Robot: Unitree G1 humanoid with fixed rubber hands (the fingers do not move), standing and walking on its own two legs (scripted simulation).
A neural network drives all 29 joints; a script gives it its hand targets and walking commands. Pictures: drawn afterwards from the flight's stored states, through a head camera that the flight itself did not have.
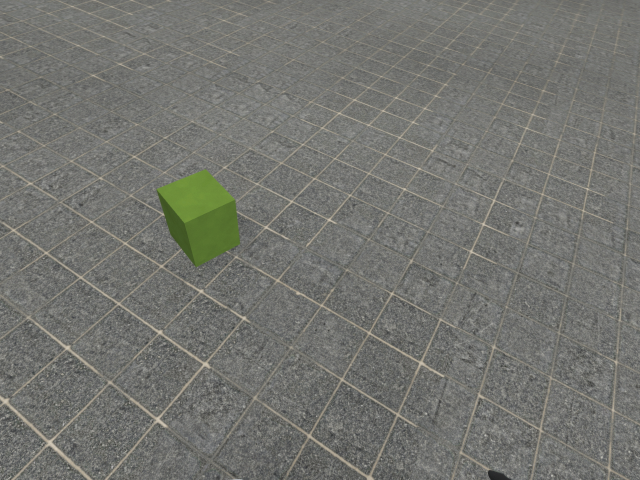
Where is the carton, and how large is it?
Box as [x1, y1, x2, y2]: [156, 169, 239, 266]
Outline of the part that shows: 205,169 156,189 171,235 195,266 239,243 234,199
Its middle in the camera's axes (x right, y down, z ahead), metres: -0.46 -0.09 +1.49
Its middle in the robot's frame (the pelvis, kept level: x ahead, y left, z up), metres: +1.09 +0.48 -0.64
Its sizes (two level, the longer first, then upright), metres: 0.210 0.200 0.250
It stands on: the floor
